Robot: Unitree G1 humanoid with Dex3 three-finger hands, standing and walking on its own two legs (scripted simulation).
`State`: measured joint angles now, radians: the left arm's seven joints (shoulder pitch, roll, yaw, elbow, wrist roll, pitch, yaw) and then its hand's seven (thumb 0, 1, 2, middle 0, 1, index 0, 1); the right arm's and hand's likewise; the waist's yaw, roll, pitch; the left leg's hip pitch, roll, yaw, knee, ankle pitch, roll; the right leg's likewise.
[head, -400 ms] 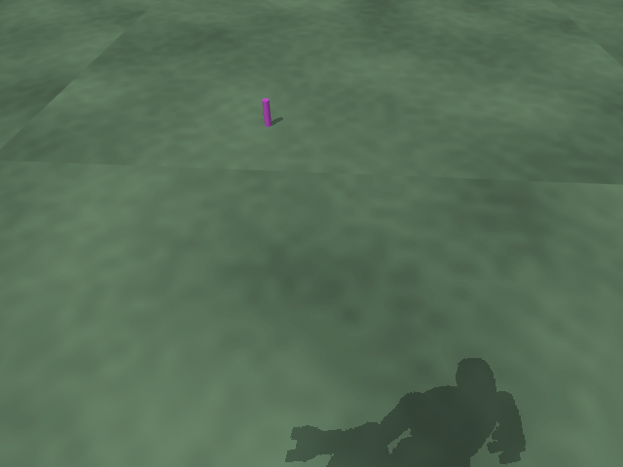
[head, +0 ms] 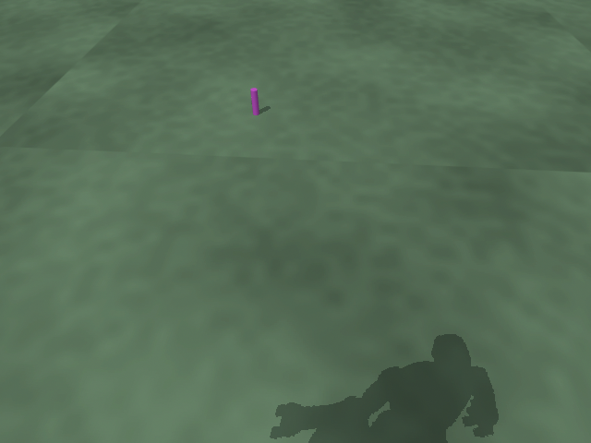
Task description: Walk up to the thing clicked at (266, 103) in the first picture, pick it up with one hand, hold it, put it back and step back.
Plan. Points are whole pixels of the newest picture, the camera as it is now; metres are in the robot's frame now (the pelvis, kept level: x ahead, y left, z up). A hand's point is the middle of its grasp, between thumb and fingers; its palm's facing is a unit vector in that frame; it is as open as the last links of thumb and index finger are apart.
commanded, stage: stand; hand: left
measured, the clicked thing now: (255, 102) +2.09 +0.26 -0.70
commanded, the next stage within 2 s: walk up in 0.72 s
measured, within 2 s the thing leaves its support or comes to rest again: neither
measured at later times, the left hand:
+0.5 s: hand out of the picture +0.08 +0.25 -0.15, palm faces -0.02 -0.94 -0.34, open 7.4 cm
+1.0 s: hand out of the picture +0.07 +0.32 -0.15, palm faces +0.07 -0.92 -0.38, open 7.4 cm
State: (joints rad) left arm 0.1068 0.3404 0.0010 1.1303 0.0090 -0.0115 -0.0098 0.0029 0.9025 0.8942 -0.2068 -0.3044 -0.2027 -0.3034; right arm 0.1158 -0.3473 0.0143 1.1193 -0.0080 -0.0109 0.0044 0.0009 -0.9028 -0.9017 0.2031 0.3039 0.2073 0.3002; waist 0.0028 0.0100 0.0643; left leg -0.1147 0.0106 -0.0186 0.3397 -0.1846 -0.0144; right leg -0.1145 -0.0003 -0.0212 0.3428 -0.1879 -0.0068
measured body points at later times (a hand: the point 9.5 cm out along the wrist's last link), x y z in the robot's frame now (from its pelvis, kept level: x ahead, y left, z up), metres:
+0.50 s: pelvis +0.00 +0.00 +0.00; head +0.01 +0.00 +0.45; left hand +0.08 +0.30 -0.13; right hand +0.08 -0.30 -0.14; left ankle +0.00 +0.13 -0.75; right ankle +0.00 -0.11 -0.75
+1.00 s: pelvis +0.05 +0.03 -0.01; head +0.05 +0.03 +0.44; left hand +0.06 +0.37 -0.12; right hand +0.16 -0.30 -0.11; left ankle +0.11 +0.17 -0.72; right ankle +0.00 -0.11 -0.75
